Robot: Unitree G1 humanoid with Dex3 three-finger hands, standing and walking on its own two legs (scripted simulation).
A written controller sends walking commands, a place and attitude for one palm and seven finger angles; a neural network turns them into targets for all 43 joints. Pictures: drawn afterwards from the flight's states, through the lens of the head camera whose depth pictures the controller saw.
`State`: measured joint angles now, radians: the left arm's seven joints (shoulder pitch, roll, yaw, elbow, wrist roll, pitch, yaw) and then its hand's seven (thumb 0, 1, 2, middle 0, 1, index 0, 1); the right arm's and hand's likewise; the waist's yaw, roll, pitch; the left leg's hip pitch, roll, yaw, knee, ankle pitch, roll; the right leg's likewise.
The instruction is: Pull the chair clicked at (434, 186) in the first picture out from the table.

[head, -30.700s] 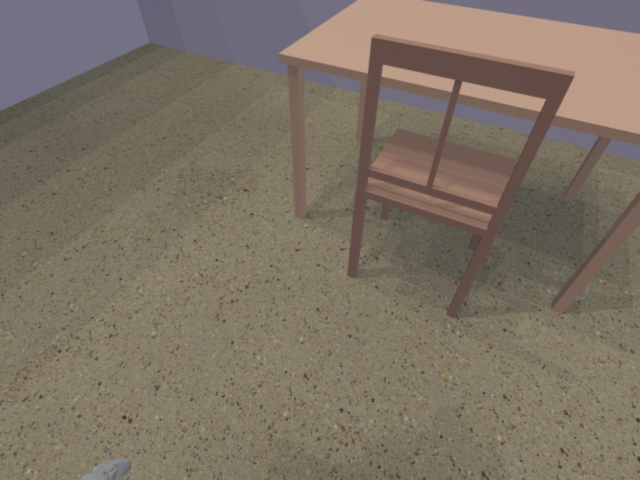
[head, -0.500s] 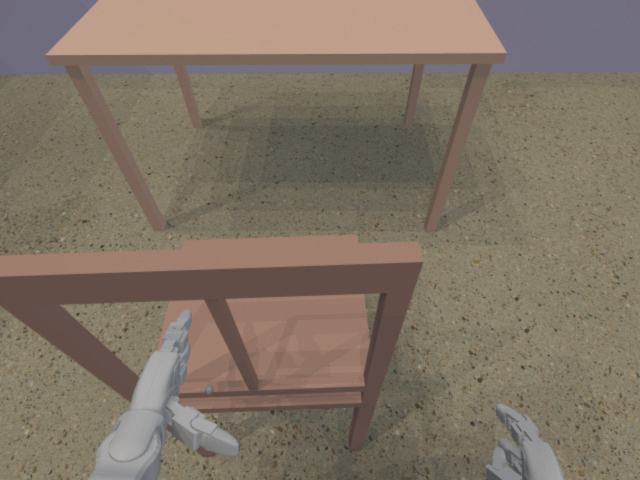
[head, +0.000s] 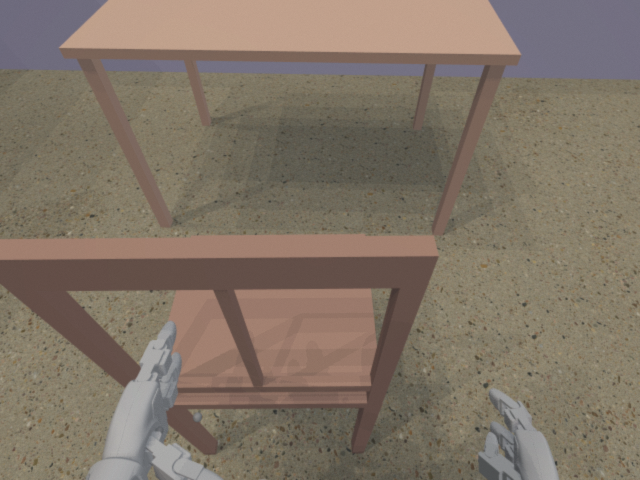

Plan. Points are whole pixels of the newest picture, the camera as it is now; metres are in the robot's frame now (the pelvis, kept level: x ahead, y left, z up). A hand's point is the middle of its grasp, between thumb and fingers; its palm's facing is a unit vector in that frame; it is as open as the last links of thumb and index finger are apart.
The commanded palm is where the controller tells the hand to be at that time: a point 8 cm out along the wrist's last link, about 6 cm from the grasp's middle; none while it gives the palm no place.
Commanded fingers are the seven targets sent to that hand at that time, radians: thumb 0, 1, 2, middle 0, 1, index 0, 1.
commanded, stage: draw the hand back to the body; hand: left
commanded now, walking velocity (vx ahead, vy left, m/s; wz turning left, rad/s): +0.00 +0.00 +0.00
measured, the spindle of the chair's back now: (243, 342) +0.31 +0.12 -0.03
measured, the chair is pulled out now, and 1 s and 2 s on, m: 0.60 0.60 0.60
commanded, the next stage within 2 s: step back with the hand held close in 1.48 s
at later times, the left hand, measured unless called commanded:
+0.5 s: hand (134, 392) +0.20 +0.19 +0.08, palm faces +0.10 -0.96 -0.26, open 16.8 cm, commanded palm +0.17 +0.25 +0.12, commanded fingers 0.00 -0.15 0.39 -0.05 -0.08 -0.05 -0.08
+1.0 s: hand (88, 385) +0.20 +0.23 +0.10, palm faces +0.16 -0.84 -0.52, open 9.2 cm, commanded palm +0.18 +0.29 +0.21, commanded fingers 0.00 0.75 0.83 -0.18 -0.27 -0.18 -0.27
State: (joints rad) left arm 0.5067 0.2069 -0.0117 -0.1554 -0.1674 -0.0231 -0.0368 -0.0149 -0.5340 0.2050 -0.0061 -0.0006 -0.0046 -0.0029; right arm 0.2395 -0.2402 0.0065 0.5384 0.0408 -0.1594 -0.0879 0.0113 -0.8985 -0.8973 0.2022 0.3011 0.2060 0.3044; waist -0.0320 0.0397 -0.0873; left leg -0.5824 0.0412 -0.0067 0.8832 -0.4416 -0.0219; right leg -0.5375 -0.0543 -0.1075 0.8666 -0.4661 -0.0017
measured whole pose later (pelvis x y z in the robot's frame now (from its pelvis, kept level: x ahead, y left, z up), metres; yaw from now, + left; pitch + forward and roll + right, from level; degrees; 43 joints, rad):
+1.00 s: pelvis +0.03 -0.01 +0.04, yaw -1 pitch -2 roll +0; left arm 0.60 0.44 0.14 -0.35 -0.06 0.14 0.10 0.00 0.42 0.67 -0.14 -0.20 -0.42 -0.30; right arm 0.18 -0.23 0.03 0.64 0.02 -0.17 -0.09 0.01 -0.90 -0.90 0.20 0.30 0.21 0.30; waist 0.06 0.08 0.05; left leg -0.14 0.05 0.03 0.51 -0.33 -0.04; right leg -0.11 -0.02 -0.09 0.51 -0.35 -0.01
